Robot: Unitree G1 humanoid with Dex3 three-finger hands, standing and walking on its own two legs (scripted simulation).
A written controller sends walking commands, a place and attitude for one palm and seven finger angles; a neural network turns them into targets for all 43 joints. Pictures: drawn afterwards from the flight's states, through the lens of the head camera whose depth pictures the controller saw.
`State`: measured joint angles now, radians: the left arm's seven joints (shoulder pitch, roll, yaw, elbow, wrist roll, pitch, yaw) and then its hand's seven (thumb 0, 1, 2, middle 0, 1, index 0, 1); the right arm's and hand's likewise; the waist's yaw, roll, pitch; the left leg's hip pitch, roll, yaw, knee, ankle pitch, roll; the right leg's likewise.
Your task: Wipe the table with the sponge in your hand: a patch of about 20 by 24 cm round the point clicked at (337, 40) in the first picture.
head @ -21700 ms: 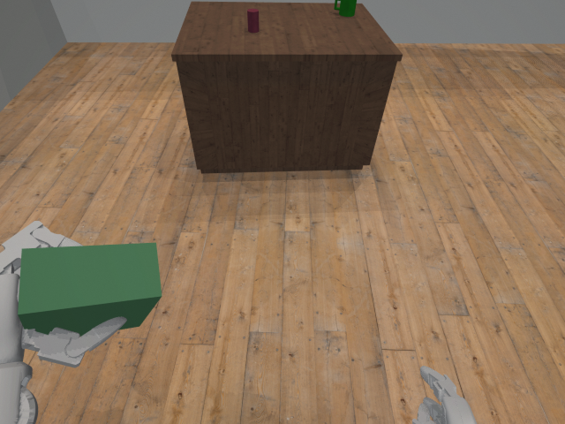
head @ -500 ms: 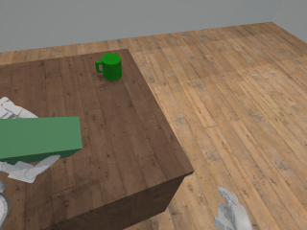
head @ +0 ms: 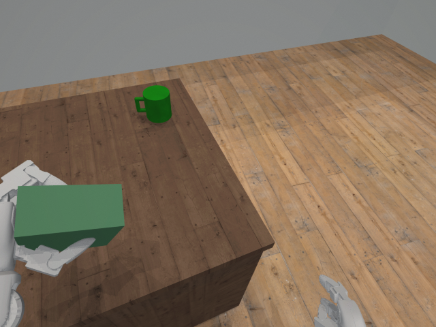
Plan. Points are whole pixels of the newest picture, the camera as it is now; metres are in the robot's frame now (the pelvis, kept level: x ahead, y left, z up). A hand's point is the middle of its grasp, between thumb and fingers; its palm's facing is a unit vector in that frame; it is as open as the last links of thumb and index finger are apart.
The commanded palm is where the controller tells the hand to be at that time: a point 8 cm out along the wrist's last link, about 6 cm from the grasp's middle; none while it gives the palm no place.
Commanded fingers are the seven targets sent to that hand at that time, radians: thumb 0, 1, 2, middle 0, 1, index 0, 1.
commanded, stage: look again from close up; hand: left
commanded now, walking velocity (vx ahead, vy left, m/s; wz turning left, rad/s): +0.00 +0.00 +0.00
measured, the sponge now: (85, 220) +0.23 +0.22 +0.13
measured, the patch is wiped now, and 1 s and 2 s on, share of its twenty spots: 0.00 0.00 0.00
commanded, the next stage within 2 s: come to a stop and stand still in 0.18 s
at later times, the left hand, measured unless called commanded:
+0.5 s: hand (51, 198) +0.24 +0.25 +0.17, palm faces +0.39 -0.80 -0.46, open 9.8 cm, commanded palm +0.16 +0.26 +0.17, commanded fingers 0.00 0.10 1.30 -1.20 -1.60 -1.20 -1.60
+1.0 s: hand (36, 204) +0.23 +0.27 +0.17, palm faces +0.40 -0.86 -0.31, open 9.8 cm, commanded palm +0.17 +0.30 +0.17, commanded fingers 0.00 0.10 1.30 -1.20 -1.60 -1.20 -1.60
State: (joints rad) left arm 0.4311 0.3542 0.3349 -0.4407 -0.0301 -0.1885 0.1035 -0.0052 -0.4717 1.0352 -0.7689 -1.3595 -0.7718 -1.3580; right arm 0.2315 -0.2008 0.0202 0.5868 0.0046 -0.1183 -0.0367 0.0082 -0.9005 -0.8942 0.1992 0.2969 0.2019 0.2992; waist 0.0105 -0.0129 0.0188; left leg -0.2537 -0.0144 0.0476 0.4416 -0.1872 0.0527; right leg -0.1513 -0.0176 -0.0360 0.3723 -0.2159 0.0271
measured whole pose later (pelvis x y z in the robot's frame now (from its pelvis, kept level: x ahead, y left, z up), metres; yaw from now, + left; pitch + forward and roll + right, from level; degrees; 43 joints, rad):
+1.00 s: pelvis +0.01 +0.02 +0.00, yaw +0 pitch +0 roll -2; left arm 0.37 0.37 0.37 -0.49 -0.05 -0.24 0.11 -0.01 -0.47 1.04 -0.77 -1.36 -0.77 -1.36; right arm 0.18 -0.18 0.03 0.59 0.00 -0.16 -0.02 0.01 -0.90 -0.89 0.20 0.30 0.20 0.30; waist 0.03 -0.06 0.05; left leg -0.27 -0.03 0.06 0.48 -0.21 0.07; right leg -0.17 -0.04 -0.03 0.40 -0.24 0.05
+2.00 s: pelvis +0.00 -0.02 +0.00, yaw -1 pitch +0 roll -1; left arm 0.40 0.37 0.35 -0.47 -0.05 -0.18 0.09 -0.01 -0.47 1.04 -0.77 -1.36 -0.77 -1.36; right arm 0.20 -0.18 0.02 0.57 0.01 -0.12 -0.03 0.01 -0.90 -0.89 0.20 0.30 0.20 0.30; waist 0.02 -0.04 0.05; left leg -0.25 0.01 0.05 0.43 -0.19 0.02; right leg -0.16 0.01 -0.03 0.38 -0.22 0.00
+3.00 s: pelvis +0.00 -0.06 -0.01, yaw +0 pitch +1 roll -1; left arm 0.47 0.41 0.38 -0.54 -0.09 -0.15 0.07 -0.01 -0.47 1.04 -0.76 -1.36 -0.77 -1.36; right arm 0.21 -0.18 0.00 0.56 0.01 -0.08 -0.04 0.01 -0.90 -0.89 0.20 0.30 0.20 0.30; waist 0.00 -0.02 0.05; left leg -0.31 0.08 0.01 0.53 -0.23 -0.04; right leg -0.21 0.08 -0.06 0.45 -0.26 -0.06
